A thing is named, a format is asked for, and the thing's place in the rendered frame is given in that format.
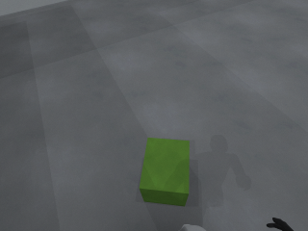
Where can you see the carton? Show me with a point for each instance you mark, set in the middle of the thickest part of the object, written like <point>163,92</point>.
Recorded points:
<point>165,175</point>

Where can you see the robot right hand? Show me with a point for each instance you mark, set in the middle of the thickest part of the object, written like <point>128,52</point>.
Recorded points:
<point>279,224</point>

